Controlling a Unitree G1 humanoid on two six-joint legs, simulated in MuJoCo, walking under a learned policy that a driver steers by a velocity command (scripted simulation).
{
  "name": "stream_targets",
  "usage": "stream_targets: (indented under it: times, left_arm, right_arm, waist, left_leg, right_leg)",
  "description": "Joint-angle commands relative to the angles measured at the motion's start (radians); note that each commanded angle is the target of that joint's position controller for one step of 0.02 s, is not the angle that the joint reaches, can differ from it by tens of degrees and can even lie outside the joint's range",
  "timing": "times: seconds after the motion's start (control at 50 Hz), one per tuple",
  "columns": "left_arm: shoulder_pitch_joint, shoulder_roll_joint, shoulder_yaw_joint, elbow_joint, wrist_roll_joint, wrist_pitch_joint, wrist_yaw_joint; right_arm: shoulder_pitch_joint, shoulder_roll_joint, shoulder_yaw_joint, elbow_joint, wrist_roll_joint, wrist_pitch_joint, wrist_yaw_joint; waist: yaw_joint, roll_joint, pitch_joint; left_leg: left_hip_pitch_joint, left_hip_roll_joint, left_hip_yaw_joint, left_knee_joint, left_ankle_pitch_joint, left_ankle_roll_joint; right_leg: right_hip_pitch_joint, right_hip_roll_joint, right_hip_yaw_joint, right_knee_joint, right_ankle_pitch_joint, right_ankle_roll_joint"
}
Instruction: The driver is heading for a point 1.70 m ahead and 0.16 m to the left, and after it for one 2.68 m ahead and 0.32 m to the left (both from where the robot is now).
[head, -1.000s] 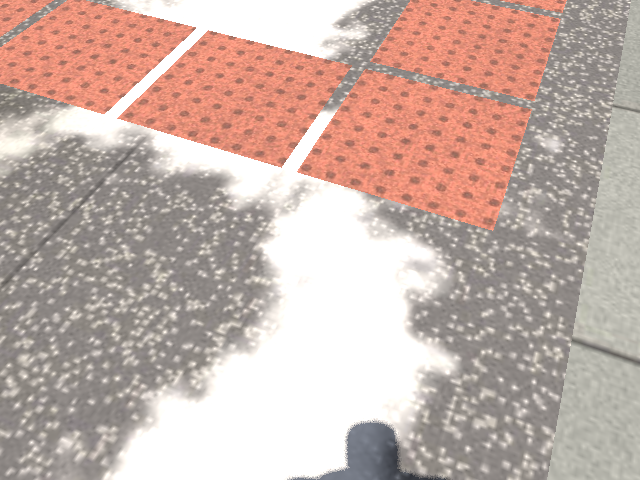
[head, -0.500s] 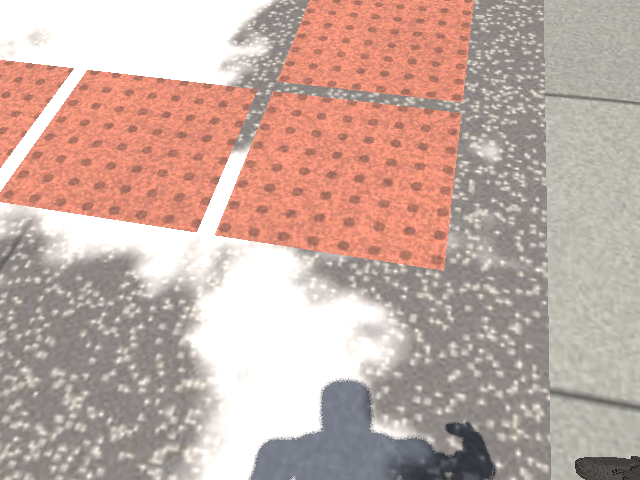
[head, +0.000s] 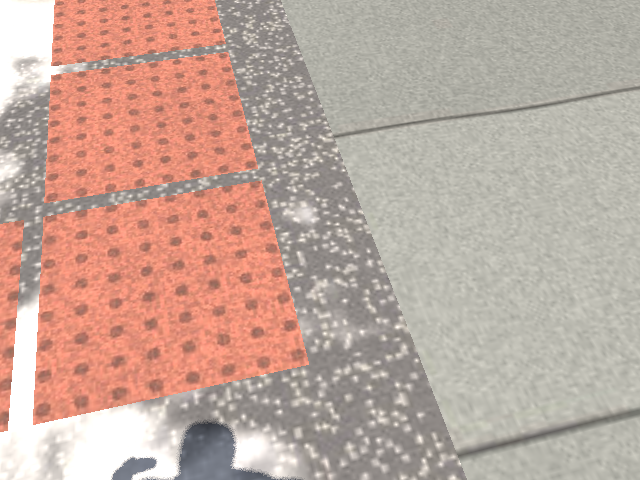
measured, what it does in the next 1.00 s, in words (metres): walks ahead: right foot, then left foot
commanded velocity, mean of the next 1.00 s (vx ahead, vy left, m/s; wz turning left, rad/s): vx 0.50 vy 0.00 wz -0.12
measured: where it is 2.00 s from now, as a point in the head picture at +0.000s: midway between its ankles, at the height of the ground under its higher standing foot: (285, 220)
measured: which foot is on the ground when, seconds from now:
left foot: down 0.00-0.18, up 0.20-0.68, down 0.70-1.00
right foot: up 0.00-0.16, down 0.18-0.72, up 0.74-1.00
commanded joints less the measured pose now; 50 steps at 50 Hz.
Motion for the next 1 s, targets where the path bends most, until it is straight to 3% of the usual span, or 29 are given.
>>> stream_targets:
  times: [0.02,0.06,0.1,0.14,0.16,0.18,0.2,0.22,0.24,0.26,0.28,0.32,0.38,0.42,0.48,0.58,0.64,0.66,0.68,0.7,0.72,0.74,0.76,0.78,0.8,0.84,0.88,0.94,1.0]
  left_arm:
    - [-0.106,0.013,-0.005,-0.091,-0.001,-0.021,-0.021]
    - [-0.15,0.016,-0.005,-0.111,-0.005,-0.021,-0.034]
    - [-0.16,0.031,0.002,-0.126,-0.002,-0.021,-0.042]
    - [-0.066,0.073,0.027,-0.114,0.007,-0.017,-0.039]
    - [0.085,0.113,0.052,-0.072,0.007,-0.014,-0.03]
    - [0.251,0.169,0.079,-0.027,0.006,-0.005,-0.011]
    - [0.258,0.292,0.092,-0.019,0.002,-0.01,0.0]
    - [0.305,0.211,0.069,-0.037,0.004,-0.021,-0.004]
    - [0.257,0.172,0.053,-0.022,0.015,-0.034,-0.011]
    - [0.193,0.149,0.045,-0.016,0.011,-0.041,-0.011]
    - [0.13,0.114,0.033,-0.016,0.014,-0.045,-0.01]
    - [0.077,0.08,0.02,-0.022,0.029,-0.056,-0.009]
    - [0.082,0.101,0.025,0.011,0.022,-0.075,-0.003]
    - [0.101,0.11,0.027,0.033,0.022,-0.076,0.006]
    - [0.133,0.121,0.028,0.062,0.018,-0.07,0.015]
    - [0.218,0.145,0.037,0.128,0.005,-0.059,0.017]
    - [0.221,0.157,0.043,0.153,0.003,-0.044,0.025]
    - [0.207,0.163,0.044,0.154,0.004,-0.039,0.027]
    - [0.195,0.154,0.039,0.154,0.007,-0.032,0.029]
    - [0.205,0.115,0.02,0.143,0.021,-0.029,0.034]
    - [0.342,0.018,-0.01,0.122,0.019,-0.047,0.026]
    - [0.297,0.048,-0.009,0.13,0.017,-0.065,0.023]
    - [0.2,0.124,0.012,0.101,-0.007,-0.078,0.016]
    - [0.124,0.124,0.009,0.08,-0.009,-0.086,0.016]
    - [0.085,0.116,0.009,0.071,0.009,-0.09,0.019]
    - [0.116,0.094,0.013,0.077,0.025,-0.082,0.021]
    - [0.131,0.066,0.007,0.08,0.032,-0.072,0.025]
    - [0.022,0.042,-0.004,0.047,0.034,-0.07,0.029]
    - [-0.088,0.026,-0.012,0.025,0.026,-0.082,0.019]
  right_arm:
    - [-0.051,-0.171,-0.036,-0.058,0.009,-0.008,-0.006]
    - [-0.024,-0.19,-0.041,-0.042,0.018,0.003,-0.005]
    - [-0.012,-0.209,-0.046,-0.032,0.029,0.015,-0.005]
    - [-0.006,-0.24,-0.054,-0.025,0.039,0.026,-0.01]
    - [-0.017,-0.234,-0.048,-0.024,0.04,0.031,-0.013]
    - [-0.008,-0.194,-0.03,-0.033,0.022,0.025,-0.015]
    - [0.107,-0.048,0.021,-0.084,-0.017,0.005,0.003]
    - [0.039,-0.128,0.01,-0.07,0.017,-0.025,0.016]
    - [-0.084,-0.182,-0.009,-0.11,0.059,-0.036,0.02]
    - [-0.121,-0.161,0.0,-0.124,0.055,-0.042,0.015]
    - [-0.128,-0.155,-0.001,-0.113,0.031,-0.04,0.009]
    - [-0.072,-0.145,-0.005,-0.091,0.02,-0.017,0.01]
    - [-0.078,-0.097,0.004,-0.087,0.007,0.01,0.007]
    - [-0.145,-0.081,0.01,-0.106,0.001,0.012,0.007]
    - [-0.244,-0.058,0.021,-0.126,0.007,0.002,0.019]
    - [-0.365,-0.07,0.022,-0.167,0.018,-0.01,0.043]
    - [-0.338,-0.095,0.013,-0.171,0.015,-0.015,0.053]
    - [-0.287,-0.111,0.004,-0.159,0.014,-0.017,0.051]
    - [-0.167,-0.142,-0.015,-0.123,0.011,-0.017,0.045]
    - [-0.005,-0.198,-0.035,-0.088,0.004,-0.016,0.036]
    - [0.098,-0.298,-0.061,-0.071,-0.007,-0.009,0.032]
    - [0.132,-0.224,-0.041,-0.058,0.016,-0.006,0.039]
    - [0.06,-0.18,-0.024,-0.067,0.024,-0.005,0.038]
    - [-0.013,-0.157,-0.017,-0.085,0.018,0.0,0.035]
    - [-0.064,-0.139,-0.011,-0.094,0.009,0.003,0.035]
    - [-0.106,-0.105,-0.001,-0.108,-0.003,0.001,0.033]
    - [-0.1,-0.12,-0.007,-0.104,0.007,-0.004,0.026]
    - [-0.069,-0.153,-0.022,-0.091,0.016,-0.003,0.007]
    - [-0.021,-0.171,-0.03,-0.079,0.025,0.009,-0.006]
  waist:
    - [-0.002,0.101,0.031]
    - [-0.01,0.102,0.049]
    - [0.008,0.111,0.042]
    - [0.083,0.141,-0.034]
    - [0.175,0.122,-0.114]
    - [0.25,0.069,-0.202]
    - [0.136,-0.217,-0.319]
    - [0.21,-0.117,-0.477]
    - [0.222,-0.07,-0.309]
    - [0.182,-0.026,-0.201]
    - [0.143,0.004,-0.135]
    - [0.08,-0.014,-0.106]
    - [0.062,0.004,-0.062]
    - [0.079,0.007,-0.029]
    - [0.12,0.0,0.0]
    - [0.162,-0.011,0.038]
    - [0.131,-0.032,0.02]
    - [0.098,-0.044,-0.013]
    - [0.034,-0.034,-0.09]
    - [-0.03,0.009,-0.227]
    - [0.004,0.245,-0.39]
    - [-0.028,0.299,-0.435]
    - [-0.023,0.228,-0.275]
    - [-0.005,0.148,-0.171]
    - [0.021,0.105,-0.088]
    - [0.079,0.131,-0.065]
    - [0.097,0.136,-0.064]
    - [0.074,0.116,-0.029]
    - [0.035,0.12,-0.015]
  left_leg:
    - [-0.001,0.255,-0.071,-0.109,0.316,0.138]
    - [0.052,0.275,-0.046,-0.094,0.355,0.128]
    - [0.098,0.291,-0.019,-0.035,0.546,0.114]
    - [0.121,0.291,0.01,0.138,0.882,0.101]
    - [0.06,0.266,0.04,0.316,0.932,0.079]
    - [-0.153,0.233,0.045,0.563,0.716,0.045]
    - [-0.598,0.06,0.009,0.958,-0.231,-0.02]
    - [-0.678,0.019,-0.212,1.104,-0.342,-0.018]
    - [-0.761,0.064,-0.223,1.116,-0.26,-0.006]
    - [-0.75,0.108,-0.213,1.039,-0.171,0.004]
    - [-0.701,0.14,-0.208,0.965,-0.117,-0.001]
    - [-0.579,0.166,-0.217,0.896,-0.057,-0.013]
    - [-0.577,0.167,-0.2,0.787,0.02,-0.05]
    - [-0.613,0.166,-0.198,0.664,0.14,-0.065]
    - [-0.576,0.132,-0.177,0.447,0.331,-0.062]
    - [-0.586,0.093,-0.178,0.283,0.345,-0.024]
    - [-0.549,0.074,-0.17,0.241,0.226,0.021]
    - [-0.468,0.048,-0.144,0.229,0.191,0.04]
    - [-0.3,0.014,-0.11,0.211,0.199,0.067]
    - [-0.025,0.099,-0.191,0.26,0.252,0.117]
    - [0.381,0.354,-0.643,0.223,0.071,0.286]
    - [0.434,0.382,-0.915,0.046,-0.102,0.313]
    - [0.328,0.356,-0.802,0.021,-0.193,0.262]
    - [0.182,0.315,-0.689,0.007,-0.149,0.235]
    - [0.042,0.281,-0.606,-0.018,-0.055,0.233]
    - [-0.097,0.224,-0.524,-0.062,0.09,0.229]
    - [-0.151,0.207,-0.464,-0.092,0.176,0.249]
    - [-0.192,0.178,-0.395,-0.113,0.216,0.238]
    - [-0.209,0.148,-0.362,-0.094,0.193,0.205]
  right_leg:
    - [0.02,0.003,-0.045,-0.141,0.105,-0.014]
    - [0.026,0.013,-0.07,-0.2,0.077,-0.034]
    - [0.076,0.046,-0.1,-0.243,-0.008,-0.068]
    - [0.247,0.119,-0.142,-0.271,-0.103,-0.117]
    - [0.467,0.158,-0.153,-0.336,-0.04,-0.152]
    - [0.772,0.1,-0.041,-0.333,0.007,-0.189]
    - [1.134,-0.202,0.5,-0.375,-0.082,-0.367]
    - [1.157,-0.285,0.758,-0.533,-0.213,-0.421]
    - [1.046,-0.245,0.59,-0.558,-0.158,-0.361]
    - [0.895,-0.201,0.456,-0.563,-0.073,-0.324]
    - [0.758,-0.164,0.356,-0.577,0.037,-0.298]
    - [0.607,-0.123,0.265,-0.636,0.136,-0.289]
    - [0.525,-0.112,0.173,-0.704,0.199,-0.298]
    - [0.523,-0.089,0.118,-0.723,0.201,-0.281]
    - [0.521,-0.051,0.045,-0.728,0.145,-0.237]
    - [0.645,-0.115,0.071,-0.688,0.087,-0.22]
    - [0.741,-0.153,0.09,-0.613,0.21,-0.191]
    - [0.753,-0.141,0.079,-0.548,0.351,-0.176]
    - [0.734,-0.095,0.042,-0.402,0.493,-0.152]
    - [0.603,-0.042,-0.002,-0.164,0.391,-0.117]
    - [0.194,0.116,-0.051,0.243,-0.031,-0.03]
    - [0.038,0.165,0.064,0.375,-0.487,-0.024]
    - [-0.065,0.097,0.073,0.435,-0.441,-0.035]
    - [-0.067,0.05,0.04,0.399,-0.355,-0.044]
    - [-0.046,0.02,0.023,0.332,-0.292,-0.041]
    - [0.07,-0.014,0.032,0.234,-0.218,-0.028]
    - [0.103,-0.011,0.015,0.156,-0.196,-0.001]
    - [0.1,0.002,0.008,-0.05,-0.044,0.033]
    - [0.165,0.043,0.002,-0.246,0.115,0.05]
